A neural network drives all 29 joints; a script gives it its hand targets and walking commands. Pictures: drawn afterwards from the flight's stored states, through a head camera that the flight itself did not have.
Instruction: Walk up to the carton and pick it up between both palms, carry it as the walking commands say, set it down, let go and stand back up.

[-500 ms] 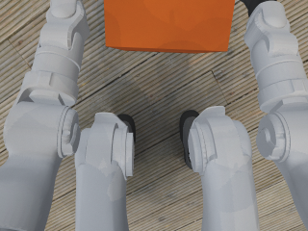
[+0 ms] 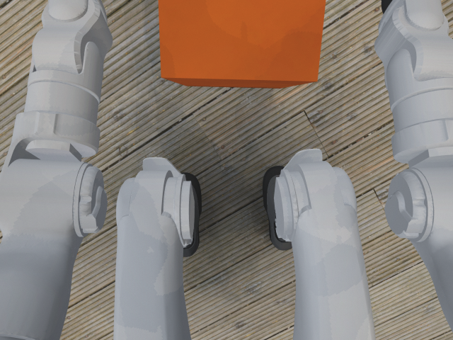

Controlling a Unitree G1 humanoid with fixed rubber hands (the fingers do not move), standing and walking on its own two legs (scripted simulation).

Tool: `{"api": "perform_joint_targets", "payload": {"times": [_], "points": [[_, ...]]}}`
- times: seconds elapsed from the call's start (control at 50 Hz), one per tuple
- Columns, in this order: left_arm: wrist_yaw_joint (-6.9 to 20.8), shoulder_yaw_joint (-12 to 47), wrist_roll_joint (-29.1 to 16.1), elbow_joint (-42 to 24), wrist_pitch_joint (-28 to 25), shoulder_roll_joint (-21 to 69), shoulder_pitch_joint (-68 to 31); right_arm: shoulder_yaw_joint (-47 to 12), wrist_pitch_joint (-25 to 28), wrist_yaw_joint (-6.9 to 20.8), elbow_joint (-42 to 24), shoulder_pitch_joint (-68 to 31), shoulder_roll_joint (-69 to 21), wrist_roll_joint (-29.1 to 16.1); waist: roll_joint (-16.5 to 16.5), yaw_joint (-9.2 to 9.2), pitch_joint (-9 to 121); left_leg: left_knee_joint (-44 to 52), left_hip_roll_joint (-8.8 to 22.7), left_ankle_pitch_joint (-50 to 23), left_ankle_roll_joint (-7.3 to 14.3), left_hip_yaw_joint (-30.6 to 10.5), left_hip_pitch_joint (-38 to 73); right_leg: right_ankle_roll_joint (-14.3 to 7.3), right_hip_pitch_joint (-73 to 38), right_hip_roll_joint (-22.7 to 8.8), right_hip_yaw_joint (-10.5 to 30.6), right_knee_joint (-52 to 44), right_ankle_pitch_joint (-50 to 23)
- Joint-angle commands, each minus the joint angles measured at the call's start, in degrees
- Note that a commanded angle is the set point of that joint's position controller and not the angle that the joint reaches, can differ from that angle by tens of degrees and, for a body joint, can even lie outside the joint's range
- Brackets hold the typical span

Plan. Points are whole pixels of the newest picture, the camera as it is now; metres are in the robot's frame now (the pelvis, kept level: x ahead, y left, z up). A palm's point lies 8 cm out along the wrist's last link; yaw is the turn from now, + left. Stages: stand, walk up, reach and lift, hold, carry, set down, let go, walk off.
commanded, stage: set down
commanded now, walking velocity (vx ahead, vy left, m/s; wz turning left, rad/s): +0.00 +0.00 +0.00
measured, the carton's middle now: (238, 1) +0.56 -0.02 -0.27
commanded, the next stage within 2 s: let go in 1.06 s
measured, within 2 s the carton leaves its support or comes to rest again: neither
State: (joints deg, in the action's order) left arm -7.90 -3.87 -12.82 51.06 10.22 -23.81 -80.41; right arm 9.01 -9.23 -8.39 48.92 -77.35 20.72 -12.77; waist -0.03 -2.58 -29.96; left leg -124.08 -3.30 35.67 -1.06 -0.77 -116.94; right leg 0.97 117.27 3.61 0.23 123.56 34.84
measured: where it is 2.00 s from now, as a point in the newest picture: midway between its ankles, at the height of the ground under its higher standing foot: (233, 224)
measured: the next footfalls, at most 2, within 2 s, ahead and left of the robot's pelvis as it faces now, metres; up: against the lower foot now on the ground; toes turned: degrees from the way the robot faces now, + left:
none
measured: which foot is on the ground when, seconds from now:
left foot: down 0.00-1.00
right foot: down 0.00-1.00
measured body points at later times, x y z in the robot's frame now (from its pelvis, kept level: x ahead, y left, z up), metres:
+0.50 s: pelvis -0.01 +0.00 +0.11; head +0.36 -0.01 +0.36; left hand +0.58 +0.17 -0.02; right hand +0.54 -0.23 -0.02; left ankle +0.11 +0.12 -0.36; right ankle +0.12 -0.11 -0.36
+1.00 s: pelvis +0.00 +0.00 +0.25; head +0.35 -0.01 +0.53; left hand +0.57 +0.18 +0.13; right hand +0.54 -0.23 +0.14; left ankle +0.11 +0.12 -0.36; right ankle +0.12 -0.12 -0.36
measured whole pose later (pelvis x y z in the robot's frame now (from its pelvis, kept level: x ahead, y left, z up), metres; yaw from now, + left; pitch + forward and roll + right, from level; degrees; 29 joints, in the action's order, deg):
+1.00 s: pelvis +0.00 +0.00 +0.25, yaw +0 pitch +24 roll +0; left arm -3.1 -9.0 -8.3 43.1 18.6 -24.3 -75.0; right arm 13.8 -18.6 -5.7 37.4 -70.9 20.2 -8.9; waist 0.3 -3.1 -29.9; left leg -69.4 -3.1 20.4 -0.6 -2.5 -72.7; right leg 0.5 72.9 2.9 2.4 69.2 20.0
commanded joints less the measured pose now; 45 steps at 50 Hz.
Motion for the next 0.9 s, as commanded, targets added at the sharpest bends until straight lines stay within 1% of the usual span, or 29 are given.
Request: {"api": "perform_joint_targets", "payload": {"times": [0.0, 0.04, 0.06, 0.08, 0.1, 0.12, 0.14, 0.18, 0.22, 0.26, 0.28, 0.34, 0.36, 0.38, 0.42, 0.44, 0.5, 0.54, 0.58, 0.6, 0.66, 0.68, 0.7, 0.76, 0.8, 0.82, 0.84, 0.86, 0.88], "points": [[0.59, -3.77, 2.36, -7.48, -1.1, -7.09, -14.67, 2.7, 0.6, 0.19, -8.52, -14.12, 6.99, 1.97, 0.85, -0.13, 101.1, 13.57, -0.25, -19.78, 0.33, 3.75, 33.15, 0.69, -37.97, 0.07, -3.29, -14.44, -23.81], [0.56, -3.39, 2.09, -9.05, -0.83, -6.97, -15.4, 3.12, 0.37, 0.08, -10.93, -14.64, 7.36, 2.13, 1.0, -0.73, 106.1, 14.91, -0.5, -21.59, 0.36, 3.72, 36.44, 0.8, -40.65, 0.43, -3.7, -15.44, -25.75], [0.53, -4.09, 2.27, -10.12, -0.64, -7.66, -15.41, 3.4, 0.09, -0.06, -11.93, -14.8, 7.85, 2.29, 0.81, -0.26, 107.63, 15.42, -0.69, -21.94, 0.4, 3.92, 37.02, 0.79, -42.04, 0.52, -3.59, -15.97, -26.22], [0.59, -3.85, 2.01, -10.67, -0.24, -7.91, -15.9, 3.69, -0.39, -0.24, -12.3, -14.74, 8.04, 2.48, 0.9, -0.66, 108.81, 16.45, -0.77, -21.67, 0.5, 4.0, 37.63, 0.74, -43.75, 0.66, -3.48, -17.04, -26.56], [0.43, -3.98, 1.91, -11.37, 0.25, -8.72, -16.59, 3.53, -0.96, -0.38, -13.47, -15.19, 8.45, 2.28, 0.39, -0.63, 110.66, 17.31, -0.84, -21.42, 0.5, 3.96, 39.05, 0.83, -45.39, 0.77, -3.56, -17.78, -26.46], [0.49, -4.26, 1.96, -11.14, 0.67, -9.01, -17.01, 3.7, -1.47, -0.31, -12.97, -15.67, 8.72, 2.24, 0.5, -0.37, 108.26, 18.08, -0.75, -19.94, 0.63, 3.98, 38.05, 0.69, -44.16, 0.65, -3.46, -18.79, -24.56], [0.47, -4.34, 1.72, -13.74, 1.11, -9.55, -18.19, 3.77, -1.93, -0.43, -15.71, -16.67, 9.13, 2.18, 0.63, -0.55, 110.86, 19.19, -0.89, -20.08, 0.64, 3.9, 40.01, 0.69, -45.72, 0.83, -3.6, -19.79, -24.72], [0.29, -4.32, 1.81, -15.22, 2.05, -10.19, -19.56, 4.09, -2.98, -0.65, -16.74, -17.67, 10.12, 2.24, 1.62, -0.88, 111.47, 20.85, -0.87, -19.18, 0.63, 3.86, 42.01, 0.46, -45.88, 0.86, -3.59, -21.72, -23.33], [0.65, -4.44, 1.87, -13.36, 3.19, -10.31, -19.21, 3.78, -4.24, -0.52, -15.21, -17.02, 9.4, 1.96, 1.36, -0.83, 110.29, 23.06, -0.81, -17.56, 0.79, 3.71, 42.53, 0.36, -46.54, 0.78, -3.45, -24.05, -21.68], [0.79, -4.15, 1.69, -14.47, 4.1, -10.09, -19.69, 4.38, -5.07, -0.45, -17.04, -17.2, 10.1, 1.96, 2.12, -1.64, 112.48, 24.63, -0.95, -17.63, 0.65, 3.59, 45.1, 0.25, -47.27, 0.85, -3.67, -25.74, -21.35], [0.89, -4.36, 1.57, -14.25, 4.48, -10.13, -19.22, 4.51, -5.4, -0.39, -17.49, -17.19, 10.19, 2.03, 1.81, -1.72, 113.01, 25.72, -1.02, -17.84, 0.77, 3.42, 46.19, 0.27, -47.79, 0.89, -3.73, -26.64, -21.4], [1.41, -4.91, 2.29, -14.08, 5.28, -10.77, -18.03, 4.23, -6.56, 0.14, -16.05, -15.2, 9.33, 2.2, 2.31, -1.14, 113.79, 28.69, -1.22, -18.1, 0.82, 3.32, 48.7, 0.21, -49.16, 0.94, -3.46, -29.62, -21.21], [1.52, -4.87, 2.32, -14.84, 5.54, -10.51, -17.77, 5.0, -6.78, 0.31, -15.65, -14.6, 9.8, 2.64, 2.61, -1.9, 113.63, 29.62, -1.15, -17.83, 0.77, 3.22, 48.77, 0.11, -49.22, 1.01, -3.57, -30.48, -21.05], [1.68, -4.74, 2.03, -16.11, 5.75, -9.88, -17.76, 4.27, -6.9, 0.57, -17.85, -14.9, 9.4, 1.99, 2.58, -1.5, 115.42, 30.57, -1.26, -19.15, 0.84, 3.18, 50.54, 0.12, -50.89, 1.0, -3.35, -31.55, -22.16], [1.8, -5.0, 2.21, -17.35, 6.19, -9.91, -16.65, 4.88, -7.1, 0.67, -20.11, -14.15, 9.82, 2.13, 2.31, -1.97, 118.07, 32.27, -1.43, -21.49, 0.84, 2.73, 53.81, 0.11, -53.14, 1.17, -3.57, -33.05, -24.29], [1.9, -5.47, 2.33, -16.77, 6.48, -10.39, -16.44, 4.69, -7.33, 0.72, -20.87, -14.76, 10.03, 2.17, 1.73, -1.52, 118.11, 32.99, -1.48, -21.66, 0.99, 2.98, 53.34, 0.27, -54.57, 1.24, -3.33, -34.05, -24.95], [2.04, -6.0, 2.23, -20.3, 6.97, -10.87, -14.9, 4.38, -7.95, 0.91, -24.52, -13.42, 9.9, 1.77, 1.22, -0.65, 121.78, 35.81, -1.78, -25.62, 1.07, 2.72, 57.26, 0.44, -59.67, 1.42, -2.91, -36.55, -29.08], [2.22, -6.56, 2.66, -20.5, 7.43, -11.43, -14.21, 5.29, -8.54, 0.98, -23.28, -11.87, 10.63, 2.55, 1.12, -1.04, 122.24, 38.0, -1.98, -26.9, 0.93, 2.52, 59.49, 0.6, -61.26, 1.6, -3.15, -38.25, -30.34], [2.66, -6.65, 2.56, -19.62, 7.65, -10.92, -13.21, 4.6, -8.87, 1.11, -22.91, -11.17, 9.58, 2.3, 0.83, -0.91, 119.86, 40.1, -1.86, -26.76, 0.95, 2.58, 59.15, 0.65, -62.82, 1.39, -2.54, -40.76, -30.5], [2.85, -6.16, 2.22, -19.85, 7.75, -10.25, -12.82, 5.57, -8.77, 1.14, -23.43, -10.59, 10.05, 2.63, 0.96, -1.79, 120.01, 41.33, -1.94, -27.44, 0.86, 2.27, 60.46, 0.54, -63.79, 1.35, -2.72, -41.84, -31.24], [3.12, -6.62, 2.63, -21.44, 7.51, -10.51, -12.5, 5.38, -8.66, 1.36, -24.04, -10.1, 9.77, 2.65, 1.35, -1.29, 120.7, 44.55, -1.91, -29.6, 0.69, 2.22, 64.04, 0.64, -66.69, 1.33, -2.33, -44.97, -33.14], [3.3, -6.66, 2.95, -20.64, 7.57, -10.87, -12.5, 5.23, -8.76, 1.52, -23.08, -9.75, 9.36, 2.28, 1.81, -0.87, 119.49, 45.67, -1.79, -29.39, 0.72, 2.28, 64.59, 0.71, -67.22, 1.19, -2.01, -46.33, -33.08], [3.38, -6.95, 3.05, -19.83, 7.49, -10.75, -12.07, 5.2, -8.68, 1.62, -23.57, -10.09, 9.31, 2.37, 0.98, -0.82, 119.38, 46.95, -1.77, -29.31, 0.84, 2.12, 65.28, 0.87, -68.23, 1.18, -2.07, -47.46, -32.93], [3.57, -6.99, 3.21, -20.65, 7.42, -11.06, -12.45, 5.56, -8.45, 1.76, -25.25, -10.71, 9.93, 2.42, 0.67, -0.72, 120.4, 50.89, -1.76, -30.08, 0.75, 1.79, 69.15, 1.08, -72.21, 1.03, -1.85, -50.99, -33.63], [4.0, -6.78, 3.07, -19.46, 7.23, -10.58, -11.76, 5.16, -8.52, 1.86, -23.84, -9.99, 9.3, 2.71, 0.47, -0.91, 118.34, 53.2, -1.71, -29.81, 0.69, 2.07, 69.46, 1.12, -74.73, 0.8, -1.33, -53.64, -34.01], [4.21, -6.51, 3.43, -17.8, 7.3, -10.45, -11.77, 5.36, -8.69, 2.03, -20.57, -8.97, 9.08, 3.29, 0.8, -1.38, 116.59, 54.78, -1.6, -28.54, 0.48, 2.0, 70.08, 1.24, -74.35, 0.71, -1.54, -55.05, -32.38], [4.3, -7.13, 3.99, -18.08, 7.1, -10.98, -12.4, 6.21, -8.47, 2.07, -21.32, -9.5, 9.62, 3.54, 1.34, -1.3, 115.55, 56.09, -1.52, -28.06, 0.41, 2.06, 71.47, 1.25, -74.4, 0.61, -1.34, -56.61, -31.36], [4.45, -7.09, 4.29, -17.55, 6.9, -10.33, -12.16, 6.1, -8.37, 2.32, -19.42, -8.85, 8.84, 3.87, 1.76, -1.18, 113.94, 57.74, -1.42, -27.34, 0.23, 2.06, 71.83, 1.23, -74.97, 0.47, -1.29, -58.11, -30.66], [4.56, -6.95, 4.67, -17.71, 6.56, -10.37, -12.1, 6.51, -7.98, 2.45, -20.17, -8.61, 8.59, 3.91, 2.44, -1.3, 114.1, 59.38, -1.25, -28.55, 0.18, 1.7, 74.34, 1.25, -75.55, 0.43, -1.38, -59.47, -31.46]]}}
